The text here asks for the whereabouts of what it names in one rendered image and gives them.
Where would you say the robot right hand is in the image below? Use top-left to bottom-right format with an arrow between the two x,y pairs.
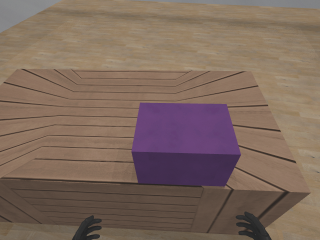
236,211 -> 272,240

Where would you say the carton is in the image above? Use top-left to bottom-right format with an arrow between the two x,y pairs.
131,102 -> 241,187

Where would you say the pedestal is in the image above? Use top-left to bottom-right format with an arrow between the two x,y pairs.
0,69 -> 311,235

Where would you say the robot left hand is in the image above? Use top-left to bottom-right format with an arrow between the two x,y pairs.
72,215 -> 102,240

